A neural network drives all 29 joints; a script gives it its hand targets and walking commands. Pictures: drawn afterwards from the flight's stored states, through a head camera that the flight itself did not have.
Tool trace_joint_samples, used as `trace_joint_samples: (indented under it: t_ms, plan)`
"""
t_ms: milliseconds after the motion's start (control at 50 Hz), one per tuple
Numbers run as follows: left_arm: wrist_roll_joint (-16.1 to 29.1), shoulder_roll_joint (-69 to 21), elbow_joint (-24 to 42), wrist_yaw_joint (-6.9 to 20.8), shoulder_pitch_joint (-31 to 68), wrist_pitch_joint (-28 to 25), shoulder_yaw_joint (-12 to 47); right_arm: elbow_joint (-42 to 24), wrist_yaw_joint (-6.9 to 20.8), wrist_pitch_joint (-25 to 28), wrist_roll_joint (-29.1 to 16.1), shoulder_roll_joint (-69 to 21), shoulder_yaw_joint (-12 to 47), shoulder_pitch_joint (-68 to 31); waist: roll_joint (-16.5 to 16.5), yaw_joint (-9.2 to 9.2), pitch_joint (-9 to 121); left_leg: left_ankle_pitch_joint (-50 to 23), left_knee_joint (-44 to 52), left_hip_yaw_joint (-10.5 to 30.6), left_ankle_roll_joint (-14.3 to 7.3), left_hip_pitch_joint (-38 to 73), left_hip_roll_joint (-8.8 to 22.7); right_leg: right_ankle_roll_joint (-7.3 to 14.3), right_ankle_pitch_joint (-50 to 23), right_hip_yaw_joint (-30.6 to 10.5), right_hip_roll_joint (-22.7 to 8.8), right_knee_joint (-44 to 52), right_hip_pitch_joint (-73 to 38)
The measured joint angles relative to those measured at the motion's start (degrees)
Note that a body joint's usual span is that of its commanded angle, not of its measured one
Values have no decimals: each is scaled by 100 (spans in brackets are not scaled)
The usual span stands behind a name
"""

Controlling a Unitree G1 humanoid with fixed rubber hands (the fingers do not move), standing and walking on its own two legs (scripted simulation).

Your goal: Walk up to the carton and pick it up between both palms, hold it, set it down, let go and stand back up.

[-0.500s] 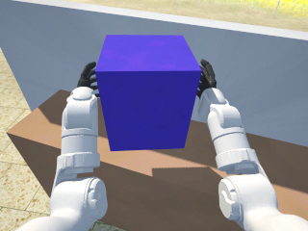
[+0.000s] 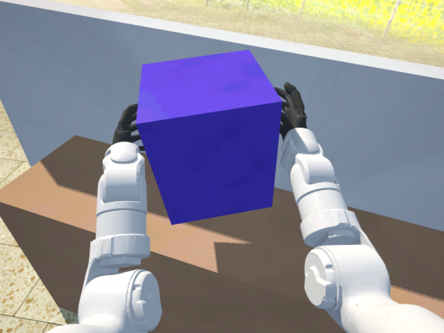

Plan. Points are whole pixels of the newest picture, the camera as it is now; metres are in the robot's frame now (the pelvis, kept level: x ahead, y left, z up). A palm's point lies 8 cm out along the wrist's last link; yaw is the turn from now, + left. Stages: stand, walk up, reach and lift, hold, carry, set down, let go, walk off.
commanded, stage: set down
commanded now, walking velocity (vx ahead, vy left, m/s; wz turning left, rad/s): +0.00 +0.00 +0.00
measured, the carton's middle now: (209, 138) +0.42 -0.03 +0.17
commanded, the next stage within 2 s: none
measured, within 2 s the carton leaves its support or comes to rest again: neither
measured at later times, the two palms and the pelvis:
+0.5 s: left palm (134, 173) +0.35 +0.11 +0.15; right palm (294, 157) +0.34 -0.18 +0.18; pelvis -0.01 -0.01 +0.00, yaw +0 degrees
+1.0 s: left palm (157, 180) +0.37 +0.07 +0.11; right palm (304, 167) +0.35 -0.22 +0.14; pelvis -0.01 -0.01 +0.00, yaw -4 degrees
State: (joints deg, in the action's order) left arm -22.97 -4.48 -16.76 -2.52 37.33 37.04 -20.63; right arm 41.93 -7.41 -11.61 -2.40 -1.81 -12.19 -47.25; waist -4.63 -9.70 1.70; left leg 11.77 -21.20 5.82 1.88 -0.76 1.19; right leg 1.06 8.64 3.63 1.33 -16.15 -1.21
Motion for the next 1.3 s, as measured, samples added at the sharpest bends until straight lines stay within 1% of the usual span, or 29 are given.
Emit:
trace_joint_samples:
  t_ms: [60, 140, 200, 280, 320, 360, 420, 480, 600, 720, 780, 840, 900, 1000, 1080, 1140, 1180, 1220, 1300]
  plan:
    - [-125, -53, 85, 44, -212, -137, 30, 4, 6, 292, -22, -36, 115, 215, -38, -42, -166, 67, 1, 28, 35, 219, 41, 36, 59, 37, 39, 24, -237]
    - [-196, -93, 232, 69, -498, -142, 107, 4, -37, 506, -137, -56, 316, 497, -27, -60, -398, 115, 8, 38, 64, 416, 65, 70, 146, 62, 58, -39, -405]
    - [-135, -125, 415, 42, -707, -125, 172, -150, -90, 608, -243, -34, 544, 715, 45, -43, -573, 128, -8, 28, 81, 446, 76, 90, 184, 65, 64, -106, -408]
    - [132, -170, 819, -55, -940, -178, 240, -656, -197, 715, -365, 29, 861, 1016, 158, -54, -722, 95, -74, 25, 95, 285, 79, 98, 187, 105, 58, -188, -255]
    - [195, -192, 934, -82, -969, -259, 261, -858, -228, 772, -345, 47, 910, 1081, 199, -52, -752, 70, -82, 27, 96, 188, 74, 97, 170, 128, 46, -220, -154]
    - [220, -198, 911, -70, -915, -313, 240, -999, -240, 764, -238, 47, 897, 1082, 219, -32, -778, 15, -44, 8, 96, 144, 63, 94, 140, 131, 28, -230, -88]
    - [185, -199, 809, -39, -821, -314, 197, -1051, -252, 767, -79, 22, 853, 1032, 206, 9, -756, -85, 52, -38, 81, 116, 41, 81, 88, 106, -6, -240, -2]
    - [104, -199, 613, 21, -714, -311, 87, -828, -212, 804, 110, -73, 677, 924, 150, 36, -676, -178, 157, -90, 64, 124, 17, 63, 43, 74, -40, -242, 51]
    - [-60, -213, -51, 6, -448, -339, -21, -102, -12, 1036, 592, -290, -79, 741, 76, 160, -501, -287, 278, -207, 35, 135, -2, 45, -53, 1, -75, -203, 111]
    - [-75, -294, -819, -166, -206, -557, -64, 538, 307, 1288, 943, -315, -933, 632, 101, 291, -313, -314, 300, -342, 17, 24, 11, 34, -90, -67, -88, -229, 281]
    - [-90, -333, -1035, -265, -170, -673, -14, 691, 419, 1356, 1040, -239, -1091, 587, 148, 319, -308, -332, 332, -404, 15, -13, 19, 32, -98, -92, -95, -239, 352]
    - [-43, -401, -1109, -414, -190, -815, 3, 832, 509, 1460, 1067, -130, -1099, 509, 220, 359, -300, -320, 336, -477, 20, -85, 42, 38, -95, -143, -78, -268, 468]
    - [21, -447, -1165, -496, -170, -943, -52, 947, 558, 1530, 1075, -46, -1088, 404, 274, 374, -335, -313, 357, -527, 36, -137, 70, 55, -91, -174, -55, -279, 555]
    - [140, -453, -1233, -560, -153, -1161, -127, 958, 527, 1588, 1026, 21, -934, 313, 321, 365, -347, -301, 386, -551, 79, -290, 126, 96, -78, -169, -7, -270, 730]
    - [298, -445, -1044, -614, -346, -1326, -52, 847, 459, 1687, 788, 54, -613, 402, 323, 360, -241, -262, 395, -565, 131, -420, 199, 142, -74, -159, 62, -211, 848]
    - [326, -460, -987, -612, -456, -1466, -42, 715, 425, 1719, 728, 64, -445, 491, 293, 330, -173, -214, 373, -523, 164, -469, 240, 165, -50, -103, 97, -169, 854]
    - [284, -445, -982, -580, -501, -1502, -41, 710, 402, 1722, 732, 52, -392, 501, 254, 278, -188, -200, 383, -478, 180, -436, 247, 171, -28, -51, 101, -140, 796]
    - [275, -427, -921, -563, -560, -1460, -18, 725, 401, 1708, 707, 19, -393, 512, 211, 236, -217, -192, 405, -448, 185, -382, 242, 173, 0, -11, 94, -134, 738]
    - [202, -418, -747, -546, -746, -1335, 81, 790, 418, 1731, 663, -31, -377, 598, 185, 223, -250, -160, 420, -455, 181, -306, 241, 161, 35, 16, 85, -130, 669]
